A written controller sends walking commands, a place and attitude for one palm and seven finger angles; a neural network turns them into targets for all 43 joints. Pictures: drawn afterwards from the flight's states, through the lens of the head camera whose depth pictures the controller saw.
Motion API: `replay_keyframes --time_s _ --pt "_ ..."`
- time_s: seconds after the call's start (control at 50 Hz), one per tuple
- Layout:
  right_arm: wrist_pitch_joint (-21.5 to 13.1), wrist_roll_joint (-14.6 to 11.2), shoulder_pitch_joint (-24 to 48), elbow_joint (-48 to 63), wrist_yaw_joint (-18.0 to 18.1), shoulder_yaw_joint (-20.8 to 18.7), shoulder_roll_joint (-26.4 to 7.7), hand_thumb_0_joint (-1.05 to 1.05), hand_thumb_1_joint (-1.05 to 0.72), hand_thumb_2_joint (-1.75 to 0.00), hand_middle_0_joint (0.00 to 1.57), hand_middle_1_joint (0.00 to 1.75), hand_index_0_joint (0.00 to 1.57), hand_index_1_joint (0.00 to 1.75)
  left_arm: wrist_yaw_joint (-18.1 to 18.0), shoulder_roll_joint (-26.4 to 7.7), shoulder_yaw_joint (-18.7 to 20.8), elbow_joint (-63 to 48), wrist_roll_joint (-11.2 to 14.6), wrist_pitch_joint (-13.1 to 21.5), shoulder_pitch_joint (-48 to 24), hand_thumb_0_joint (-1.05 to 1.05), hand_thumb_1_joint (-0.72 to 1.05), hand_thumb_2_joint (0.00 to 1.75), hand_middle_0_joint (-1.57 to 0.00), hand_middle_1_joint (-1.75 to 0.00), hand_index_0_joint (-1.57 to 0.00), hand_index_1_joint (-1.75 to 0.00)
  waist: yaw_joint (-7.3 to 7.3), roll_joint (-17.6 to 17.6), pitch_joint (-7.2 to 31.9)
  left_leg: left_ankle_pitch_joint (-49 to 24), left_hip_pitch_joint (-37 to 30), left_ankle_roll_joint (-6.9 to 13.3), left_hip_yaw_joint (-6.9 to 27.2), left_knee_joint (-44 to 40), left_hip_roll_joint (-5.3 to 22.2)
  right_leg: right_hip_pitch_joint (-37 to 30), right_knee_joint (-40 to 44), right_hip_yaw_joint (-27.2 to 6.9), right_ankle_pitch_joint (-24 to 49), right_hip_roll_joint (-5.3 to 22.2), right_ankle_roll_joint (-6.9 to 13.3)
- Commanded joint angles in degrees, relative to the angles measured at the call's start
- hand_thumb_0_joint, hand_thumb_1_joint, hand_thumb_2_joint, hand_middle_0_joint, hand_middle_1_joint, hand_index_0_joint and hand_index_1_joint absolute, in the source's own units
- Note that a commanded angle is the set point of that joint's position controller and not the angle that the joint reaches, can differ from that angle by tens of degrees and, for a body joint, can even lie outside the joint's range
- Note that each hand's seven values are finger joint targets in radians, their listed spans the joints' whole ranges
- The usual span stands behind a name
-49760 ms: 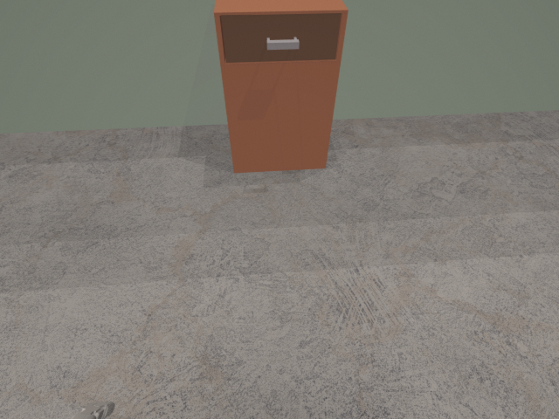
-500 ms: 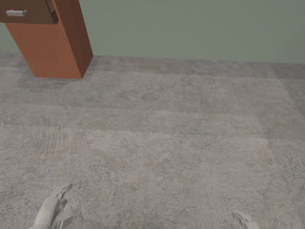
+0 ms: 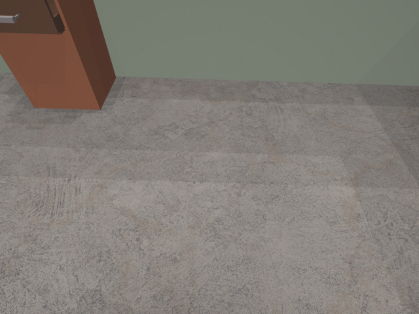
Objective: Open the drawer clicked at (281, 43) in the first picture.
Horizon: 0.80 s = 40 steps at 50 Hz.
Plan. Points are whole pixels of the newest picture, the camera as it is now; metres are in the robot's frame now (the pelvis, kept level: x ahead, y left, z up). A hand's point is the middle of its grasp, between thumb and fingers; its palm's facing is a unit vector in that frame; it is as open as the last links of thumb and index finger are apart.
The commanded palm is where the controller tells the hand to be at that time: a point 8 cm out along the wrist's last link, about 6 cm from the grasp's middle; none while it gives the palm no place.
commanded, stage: let the arm hang, fingers relaxed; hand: left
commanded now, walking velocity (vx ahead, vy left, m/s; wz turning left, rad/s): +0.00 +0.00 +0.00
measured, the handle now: (5, 17) +1.44 +1.17 -0.08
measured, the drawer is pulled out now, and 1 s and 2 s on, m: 0.08 0.08 0.08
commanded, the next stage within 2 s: look to check the result in 0.48 s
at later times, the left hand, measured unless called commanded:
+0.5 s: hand out of the picture +0.10 +0.22 -0.15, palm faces -0.05 -0.95 -0.32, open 7.4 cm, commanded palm none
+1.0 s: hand out of the picture +0.12 +0.23 -0.15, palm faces -0.03 -0.94 -0.35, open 7.4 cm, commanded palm none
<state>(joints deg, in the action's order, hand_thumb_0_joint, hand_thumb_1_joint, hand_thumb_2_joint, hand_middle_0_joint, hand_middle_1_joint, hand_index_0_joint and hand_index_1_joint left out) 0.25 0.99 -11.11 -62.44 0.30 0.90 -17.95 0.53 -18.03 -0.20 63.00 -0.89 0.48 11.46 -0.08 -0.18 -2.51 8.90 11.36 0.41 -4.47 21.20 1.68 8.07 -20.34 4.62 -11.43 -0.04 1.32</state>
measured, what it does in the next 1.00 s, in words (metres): stands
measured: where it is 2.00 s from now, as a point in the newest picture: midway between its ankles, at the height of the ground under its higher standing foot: outside the picture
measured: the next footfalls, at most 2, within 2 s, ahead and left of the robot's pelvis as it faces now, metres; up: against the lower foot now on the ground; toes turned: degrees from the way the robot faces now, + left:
none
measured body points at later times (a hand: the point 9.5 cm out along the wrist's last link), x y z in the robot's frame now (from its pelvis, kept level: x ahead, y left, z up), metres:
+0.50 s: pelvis +0.02 -0.01 +0.00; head +0.03 -0.02 +0.45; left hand +0.11 +0.27 -0.13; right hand +0.09 -0.31 -0.14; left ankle +0.03 +0.11 -0.75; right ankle +0.00 -0.10 -0.75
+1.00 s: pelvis +0.04 -0.02 +0.00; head +0.05 -0.03 +0.45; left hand +0.12 +0.27 -0.13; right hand +0.11 -0.31 -0.14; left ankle +0.03 +0.11 -0.75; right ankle +0.00 -0.10 -0.75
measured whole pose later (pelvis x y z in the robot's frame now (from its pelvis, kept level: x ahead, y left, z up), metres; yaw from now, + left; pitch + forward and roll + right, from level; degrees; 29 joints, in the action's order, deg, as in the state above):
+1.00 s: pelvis +0.04 -0.02 +0.00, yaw +0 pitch -1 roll +0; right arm -0.2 0.9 -6.9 -63.3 0.7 1.0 -19.2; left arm 0.0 -19.0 0.2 63.1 -0.7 1.5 7.4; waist -0.1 -0.6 -1.7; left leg 10.0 5.8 -1.7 -4.6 16.6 2.8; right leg 2.7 -15.8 4.3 -12.6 -1.5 2.7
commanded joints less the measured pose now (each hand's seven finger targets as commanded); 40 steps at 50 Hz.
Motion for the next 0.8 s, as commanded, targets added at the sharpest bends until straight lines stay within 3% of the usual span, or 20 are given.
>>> replay_keyframes --time_s 0.0,0.18,0.3,0.56,0.78 --pt "-1.7 0.1 2.2 2.9 0.7 -2.4 -11.4 0.0 -0.9 -0.9 0.2 0.3 0.2 0.3 -0.5 -10.7 2.3 -3.0 0.0 1.4 -2.6 0.0 0.9 0.9 -0.2 -0.3 -0.2 -0.3 0.11 0.6 2.9 -2.8 -2.9 1.2 8.9 -4.6 6.0 1.4 6.1 -10.0 0.1 7.7 2.0" --pt "-1.8 0.2 3.5 2.3 0.5 -2.3 -11.7 0.0 -0.9 -0.9 0.2 0.3 0.2 0.3 -0.7 -11.4 2.2 -3.5 -0.1 1.6 -4.7 0.0 0.9 0.9 -0.2 -0.3 -0.2 -0.3 0.1 2.1 2.9 -5.6 -4.4 1.0 8.6 -5.6 6.3 0.6 6.2 -9.5 3.9 7.7 1.5" --pt "-1.9 0.2 4.3 2.3 0.5 -2.3 -12.1 0.0 -0.9 -0.9 0.2 0.3 0.2 0.3 -0.7 -11.9 2.4 -3.9 -0.1 1.7 -5.7 0.0 0.9 0.9 -0.2 -0.3 -0.2 -0.3 0.06 1.3 3.1 -5.9 -5.0 0.7 8.2 -6.0 6.3 -0.2 6.7 -9.7 4.8 7.9 1.4" --pt "-2.0 -0.1 5.2 2.2 1.0 -2.1 -12.5 0.0 -0.9 -0.9 0.2 0.3 0.2 0.3 -0.8 -12.3 2.6 -3.3 0.1 2.0 -5.5 0.0 0.9 0.9 -0.2 -0.3 -0.2 -0.3 0.0 -0.6 5.3 -10.3 -7.4 0.4 7.6 -5.3 6.8 -3.3 6.4 -9.6 13.6 8.5 1.5" --pt "-1.8 -0.1 5.1 2.2 1.2 -2.3 -12.9 0.0 -0.9 -0.9 0.2 0.3 0.2 0.3 -1.0 -12.6 2.8 -2.8 0.1 2.1 -5.2 0.0 0.9 0.9 -0.2 -0.3 -0.2 -0.3 -0.11 0.7 5.7 -11.5 -8.5 0.2 7.0 -4.8 6.9 -4.4 6.3 -9.3 18.4 8.8 1.3"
